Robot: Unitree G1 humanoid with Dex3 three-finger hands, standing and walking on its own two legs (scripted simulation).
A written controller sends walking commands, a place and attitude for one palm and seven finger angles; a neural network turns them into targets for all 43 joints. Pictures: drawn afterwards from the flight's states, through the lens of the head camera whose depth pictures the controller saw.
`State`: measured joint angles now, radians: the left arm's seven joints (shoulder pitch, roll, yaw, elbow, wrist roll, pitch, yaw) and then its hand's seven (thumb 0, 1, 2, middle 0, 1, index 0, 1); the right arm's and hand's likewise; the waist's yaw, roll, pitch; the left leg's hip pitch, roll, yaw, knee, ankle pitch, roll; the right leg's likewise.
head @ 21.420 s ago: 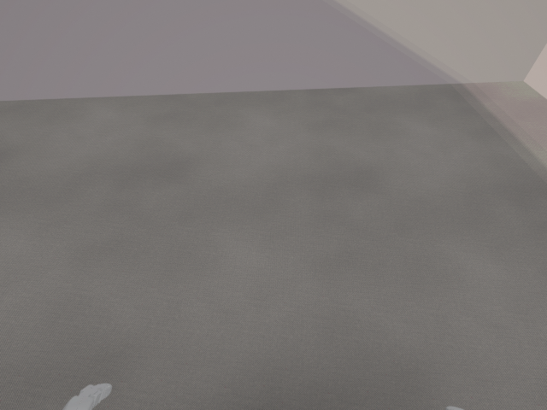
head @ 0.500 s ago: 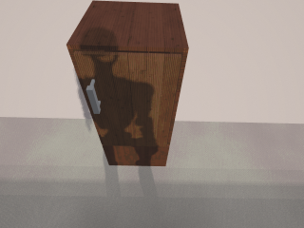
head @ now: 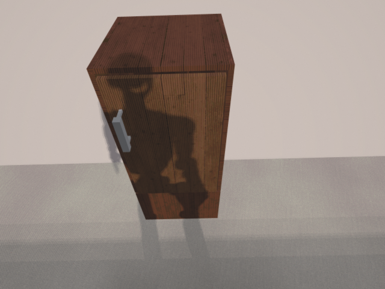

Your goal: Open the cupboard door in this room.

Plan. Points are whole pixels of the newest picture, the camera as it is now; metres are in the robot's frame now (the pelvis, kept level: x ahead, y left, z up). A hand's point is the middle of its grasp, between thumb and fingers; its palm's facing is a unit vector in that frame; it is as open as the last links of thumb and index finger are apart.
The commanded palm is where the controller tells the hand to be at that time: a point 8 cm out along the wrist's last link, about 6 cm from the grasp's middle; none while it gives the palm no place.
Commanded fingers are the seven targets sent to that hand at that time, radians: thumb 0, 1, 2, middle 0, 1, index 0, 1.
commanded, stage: look again from close up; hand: left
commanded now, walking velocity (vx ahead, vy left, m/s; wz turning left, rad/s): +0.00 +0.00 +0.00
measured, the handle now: (123, 130) +0.56 +0.26 -0.03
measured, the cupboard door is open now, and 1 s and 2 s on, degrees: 0 0 0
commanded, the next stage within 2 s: shuffle to correct the standing spot in 0.22 s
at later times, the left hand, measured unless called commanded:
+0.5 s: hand out of the picture -0.02 +0.14 -0.18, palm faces +0.09 -0.98 -0.18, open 7.3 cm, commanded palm none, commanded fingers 0.00 0.90 0.90 -0.20 -0.30 -0.20 -0.30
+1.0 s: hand out of the picture +0.00 +0.21 -0.17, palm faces +0.06 -0.98 -0.20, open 7.4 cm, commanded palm none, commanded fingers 0.00 0.90 0.90 -0.20 -0.30 -0.20 -0.30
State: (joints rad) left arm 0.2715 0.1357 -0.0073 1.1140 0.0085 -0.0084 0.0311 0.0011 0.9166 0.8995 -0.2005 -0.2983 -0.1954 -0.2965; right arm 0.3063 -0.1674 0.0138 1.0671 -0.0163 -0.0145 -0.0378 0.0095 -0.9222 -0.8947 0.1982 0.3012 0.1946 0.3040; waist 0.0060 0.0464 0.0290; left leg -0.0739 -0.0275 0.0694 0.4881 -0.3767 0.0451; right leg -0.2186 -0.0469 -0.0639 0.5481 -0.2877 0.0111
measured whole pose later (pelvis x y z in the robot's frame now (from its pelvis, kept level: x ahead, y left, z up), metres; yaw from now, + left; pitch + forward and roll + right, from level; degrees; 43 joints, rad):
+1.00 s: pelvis -0.01 +0.04 +0.00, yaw +1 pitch -2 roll +0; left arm 0.29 0.15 0.00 1.07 0.02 0.01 0.02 0.00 0.91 0.90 -0.20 -0.30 -0.19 -0.30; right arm 0.28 -0.19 0.01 1.04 -0.02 -0.01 -0.03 0.01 -0.93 -0.89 0.20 0.30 0.20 0.30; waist 0.01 0.02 0.03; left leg -0.14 -0.08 0.10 0.46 -0.30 0.11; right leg -0.21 -0.08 -0.02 0.50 -0.25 0.02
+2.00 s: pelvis +0.02 +0.00 +0.00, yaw +2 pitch -2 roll +0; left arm 0.29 0.13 0.00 1.11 0.01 -0.01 0.03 0.01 0.92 0.90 -0.20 -0.30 -0.20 -0.30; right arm 0.28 -0.13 0.01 1.15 -0.01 -0.02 -0.04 0.00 -0.91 -0.89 0.20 0.30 0.19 0.30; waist 0.01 0.00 0.05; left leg -0.10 -0.02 0.08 0.47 -0.34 0.04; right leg -0.17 -0.03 -0.05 0.51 -0.30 0.00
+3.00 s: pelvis -0.06 -0.04 -0.09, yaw +4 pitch +14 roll -2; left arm 0.14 0.32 0.27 0.20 -0.33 -0.28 -0.45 0.00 0.19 0.60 -0.25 -0.76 -0.25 -0.75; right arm 0.23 -0.19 0.06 0.57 0.04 -0.23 -0.06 0.01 -0.90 -0.89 0.20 0.30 0.20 0.31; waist -0.01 0.03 -0.09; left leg -0.92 0.04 -0.02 1.21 -0.53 0.00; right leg -0.92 0.00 -0.14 1.14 -0.46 -0.06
